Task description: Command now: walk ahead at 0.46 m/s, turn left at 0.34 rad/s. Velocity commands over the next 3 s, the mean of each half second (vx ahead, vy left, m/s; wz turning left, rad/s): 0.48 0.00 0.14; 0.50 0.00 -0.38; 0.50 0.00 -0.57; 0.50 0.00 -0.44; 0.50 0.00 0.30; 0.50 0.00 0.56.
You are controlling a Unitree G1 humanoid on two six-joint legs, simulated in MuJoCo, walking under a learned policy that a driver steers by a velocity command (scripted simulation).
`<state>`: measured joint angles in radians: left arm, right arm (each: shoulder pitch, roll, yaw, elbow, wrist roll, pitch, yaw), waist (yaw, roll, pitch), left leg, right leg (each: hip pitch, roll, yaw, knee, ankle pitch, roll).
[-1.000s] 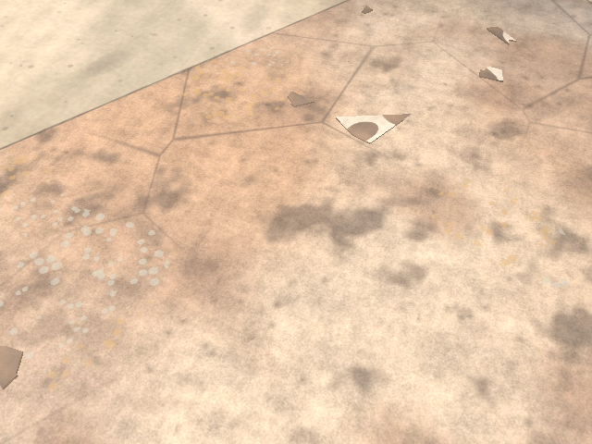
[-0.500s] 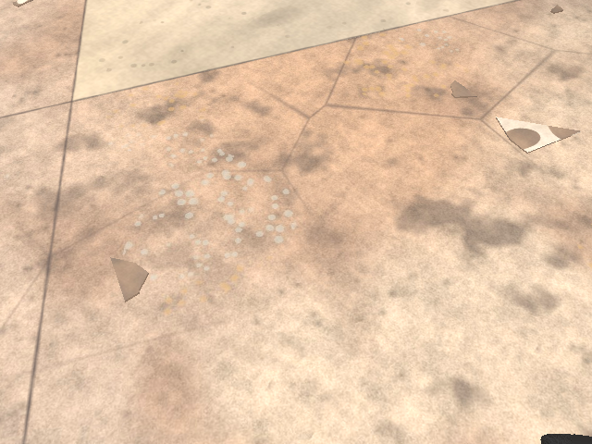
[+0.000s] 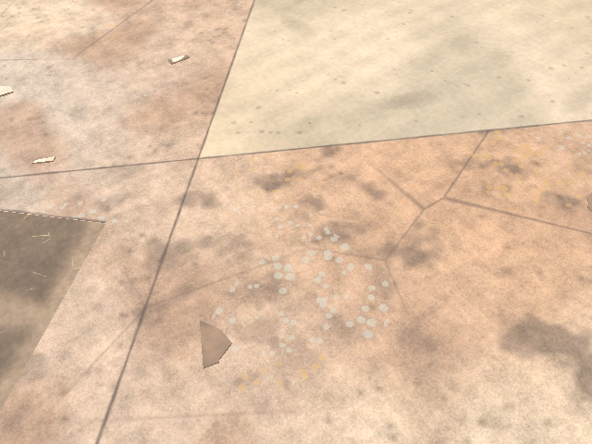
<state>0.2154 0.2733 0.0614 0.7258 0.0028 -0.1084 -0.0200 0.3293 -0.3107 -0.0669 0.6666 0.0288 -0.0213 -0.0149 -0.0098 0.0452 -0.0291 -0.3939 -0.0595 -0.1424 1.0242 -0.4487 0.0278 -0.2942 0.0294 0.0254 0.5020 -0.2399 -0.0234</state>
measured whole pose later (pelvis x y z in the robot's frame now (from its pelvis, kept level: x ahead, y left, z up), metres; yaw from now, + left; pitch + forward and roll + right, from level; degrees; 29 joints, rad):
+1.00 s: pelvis +0.53 +0.02 -0.01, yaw -12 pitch +2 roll +1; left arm 0.13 0.30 0.06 0.65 -0.02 -0.05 -0.04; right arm 0.30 -0.29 -0.05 0.79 0.01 -0.08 0.00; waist -0.02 -0.01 0.07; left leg -0.23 0.01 0.02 1.13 -0.47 0.00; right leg -0.46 0.07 -0.03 0.60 -0.17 -0.11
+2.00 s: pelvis +1.01 -0.18 -0.01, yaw -42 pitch +1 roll +1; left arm 0.11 0.27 0.05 0.61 -0.01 -0.04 -0.03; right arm 0.33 -0.31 -0.04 0.87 0.03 -0.07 0.01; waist -0.05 0.01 0.06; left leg -0.24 0.06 0.02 1.09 -0.48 0.00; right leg -0.43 0.03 -0.03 0.58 -0.18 -0.07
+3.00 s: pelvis +1.49 -0.49 -0.01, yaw -11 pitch +2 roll -1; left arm 0.11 0.27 0.05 0.68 0.01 -0.12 -0.02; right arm 0.35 -0.31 -0.07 0.73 0.03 -0.02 -0.01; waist -0.05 0.03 0.01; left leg -0.29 -0.07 -0.17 1.03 -0.49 0.03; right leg -0.41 0.03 0.01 0.55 -0.17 -0.02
